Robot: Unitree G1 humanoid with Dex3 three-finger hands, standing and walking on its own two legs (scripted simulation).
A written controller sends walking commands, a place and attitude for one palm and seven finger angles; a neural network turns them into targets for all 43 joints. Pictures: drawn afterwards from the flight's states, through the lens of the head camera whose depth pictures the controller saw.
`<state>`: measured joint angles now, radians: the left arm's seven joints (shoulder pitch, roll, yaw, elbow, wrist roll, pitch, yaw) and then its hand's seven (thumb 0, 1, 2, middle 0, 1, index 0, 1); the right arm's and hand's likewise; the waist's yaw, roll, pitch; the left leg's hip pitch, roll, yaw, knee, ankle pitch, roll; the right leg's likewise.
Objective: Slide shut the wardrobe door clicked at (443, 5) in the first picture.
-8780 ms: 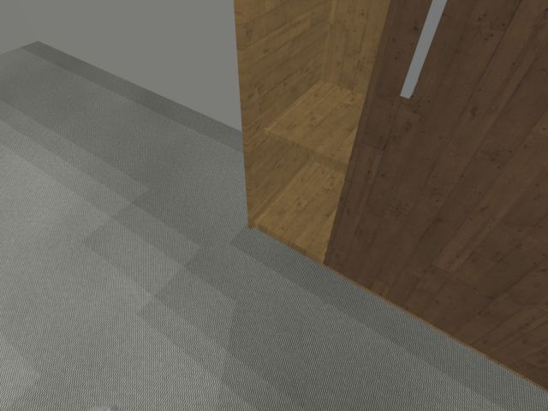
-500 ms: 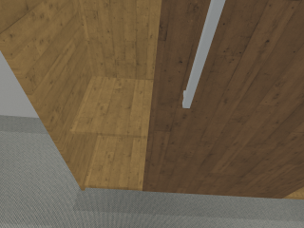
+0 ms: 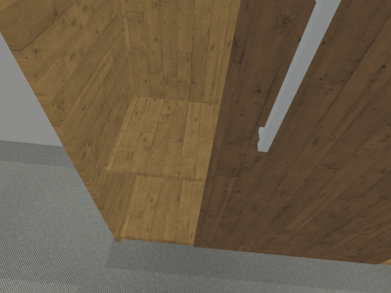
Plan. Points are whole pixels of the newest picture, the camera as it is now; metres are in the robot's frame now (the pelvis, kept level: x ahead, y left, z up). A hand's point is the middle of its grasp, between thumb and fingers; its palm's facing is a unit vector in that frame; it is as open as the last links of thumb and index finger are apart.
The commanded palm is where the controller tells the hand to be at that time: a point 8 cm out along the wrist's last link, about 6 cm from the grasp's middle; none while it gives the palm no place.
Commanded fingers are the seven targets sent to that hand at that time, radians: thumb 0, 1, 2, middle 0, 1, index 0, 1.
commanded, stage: come to a stop and stand still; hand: right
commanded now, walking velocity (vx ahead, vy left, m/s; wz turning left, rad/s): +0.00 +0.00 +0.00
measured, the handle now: (285, 86) +0.41 -0.10 +0.25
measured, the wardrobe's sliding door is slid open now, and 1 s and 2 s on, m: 0.37 0.37 0.37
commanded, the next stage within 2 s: look again from close up in 0.74 s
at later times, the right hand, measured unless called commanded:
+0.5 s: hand out of the picture +0.00 -0.13 -0.17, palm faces +0.01 +0.98 -0.21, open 7.3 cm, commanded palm none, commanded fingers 0.00 -0.90 -0.90 0.20 0.30 0.20 0.30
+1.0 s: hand out of the picture +0.00 -0.11 -0.17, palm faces +0.02 +0.98 -0.20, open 7.3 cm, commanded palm none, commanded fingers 0.00 -0.90 -0.90 0.20 0.30 0.20 0.30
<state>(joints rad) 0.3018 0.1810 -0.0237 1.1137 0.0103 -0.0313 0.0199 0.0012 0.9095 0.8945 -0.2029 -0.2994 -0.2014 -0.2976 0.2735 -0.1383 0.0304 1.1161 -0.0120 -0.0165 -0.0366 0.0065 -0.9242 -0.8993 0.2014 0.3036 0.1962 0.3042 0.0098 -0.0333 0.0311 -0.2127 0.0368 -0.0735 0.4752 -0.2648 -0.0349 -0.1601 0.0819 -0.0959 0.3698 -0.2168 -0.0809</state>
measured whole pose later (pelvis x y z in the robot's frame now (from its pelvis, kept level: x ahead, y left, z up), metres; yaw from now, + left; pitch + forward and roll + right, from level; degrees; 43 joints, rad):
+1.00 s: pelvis +0.01 +0.05 +0.00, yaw -1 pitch +0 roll -1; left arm 0.29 0.14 -0.03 1.16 0.00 -0.03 0.03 0.00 0.91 0.89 -0.20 -0.30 -0.20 -0.30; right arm 0.31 -0.14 0.03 1.12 -0.01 -0.04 -0.04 0.00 -0.91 -0.90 0.20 0.30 0.20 0.30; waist 0.01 -0.02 0.02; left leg -0.15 -0.04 -0.02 0.41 -0.25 0.04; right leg -0.13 0.00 -0.05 0.36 -0.22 0.00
